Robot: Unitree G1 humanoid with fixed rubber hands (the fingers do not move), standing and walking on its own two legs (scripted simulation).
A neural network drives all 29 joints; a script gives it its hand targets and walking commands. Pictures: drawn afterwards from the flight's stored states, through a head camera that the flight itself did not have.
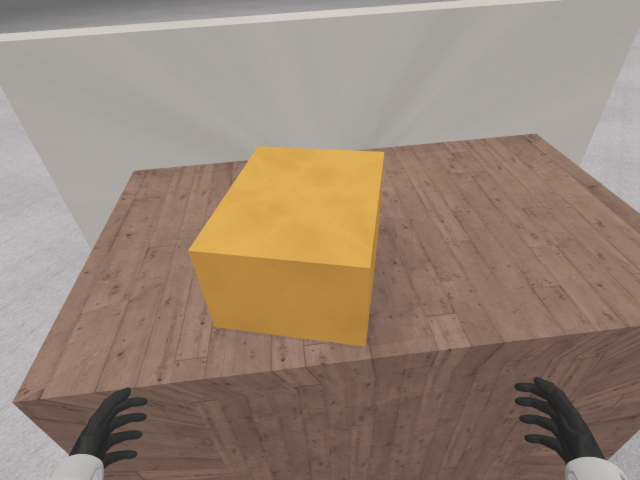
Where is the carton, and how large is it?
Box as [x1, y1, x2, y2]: [188, 146, 383, 346]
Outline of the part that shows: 258,146 188,250 214,326 365,346 379,221 383,152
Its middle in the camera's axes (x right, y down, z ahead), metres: -0.02 -0.01 +0.65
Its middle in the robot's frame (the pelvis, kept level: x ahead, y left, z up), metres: +0.50 +0.03 +0.07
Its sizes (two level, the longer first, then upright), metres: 0.304 0.238 0.160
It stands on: a pedestal, 0.77 m high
